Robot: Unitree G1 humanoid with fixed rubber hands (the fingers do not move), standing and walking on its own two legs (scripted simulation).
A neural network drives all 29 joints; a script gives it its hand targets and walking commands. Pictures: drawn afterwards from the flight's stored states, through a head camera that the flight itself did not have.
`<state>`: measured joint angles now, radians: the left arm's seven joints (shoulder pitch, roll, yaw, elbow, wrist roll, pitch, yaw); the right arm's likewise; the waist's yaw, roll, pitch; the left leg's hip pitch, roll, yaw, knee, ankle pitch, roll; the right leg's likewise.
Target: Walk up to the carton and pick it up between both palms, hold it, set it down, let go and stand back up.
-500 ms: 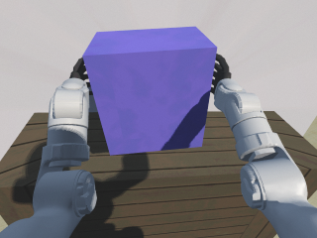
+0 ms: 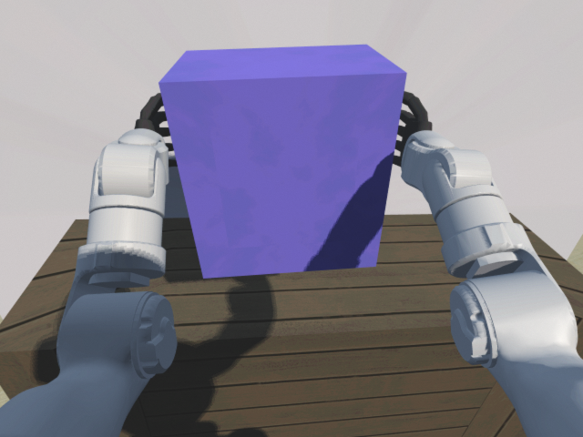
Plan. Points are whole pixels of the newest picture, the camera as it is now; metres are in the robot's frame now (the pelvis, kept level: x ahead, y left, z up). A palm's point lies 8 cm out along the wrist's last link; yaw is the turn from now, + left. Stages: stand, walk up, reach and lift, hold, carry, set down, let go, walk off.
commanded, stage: hold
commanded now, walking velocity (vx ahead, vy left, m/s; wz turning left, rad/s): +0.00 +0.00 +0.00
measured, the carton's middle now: (284, 162) +0.41 +0.01 +0.27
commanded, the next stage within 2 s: none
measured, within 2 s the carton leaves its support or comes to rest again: neither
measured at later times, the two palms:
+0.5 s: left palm (151, 139) +0.37 +0.17 +0.31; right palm (421, 136) +0.37 -0.16 +0.32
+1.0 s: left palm (148, 143) +0.37 +0.18 +0.30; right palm (414, 139) +0.37 -0.16 +0.32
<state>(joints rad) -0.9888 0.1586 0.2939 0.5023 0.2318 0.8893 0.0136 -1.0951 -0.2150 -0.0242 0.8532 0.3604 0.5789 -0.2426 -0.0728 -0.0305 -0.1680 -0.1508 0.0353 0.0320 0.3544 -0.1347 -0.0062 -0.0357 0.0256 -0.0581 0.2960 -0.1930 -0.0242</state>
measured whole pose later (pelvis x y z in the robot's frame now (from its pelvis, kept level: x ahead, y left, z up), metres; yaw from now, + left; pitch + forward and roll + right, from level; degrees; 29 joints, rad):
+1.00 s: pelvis +0.00 -0.01 +0.00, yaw +1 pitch -1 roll -1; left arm -1.02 0.20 0.26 0.58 0.16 0.88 0.03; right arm -1.14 -0.25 0.05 0.87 0.43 0.66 -0.27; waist -0.07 -0.02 -0.23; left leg -0.24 0.04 -0.01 0.39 -0.14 -0.02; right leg -0.10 0.05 -0.05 0.30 -0.19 -0.04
